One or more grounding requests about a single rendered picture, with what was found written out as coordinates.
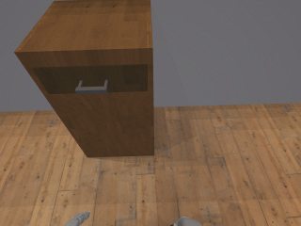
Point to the drawer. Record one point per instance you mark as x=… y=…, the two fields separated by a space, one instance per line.
x=121 y=78

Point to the cabinet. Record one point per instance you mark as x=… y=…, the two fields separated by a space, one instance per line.
x=74 y=33

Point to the robot left hand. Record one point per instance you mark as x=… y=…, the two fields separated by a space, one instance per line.
x=78 y=219

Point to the handle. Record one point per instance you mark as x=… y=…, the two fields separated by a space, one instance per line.
x=92 y=90

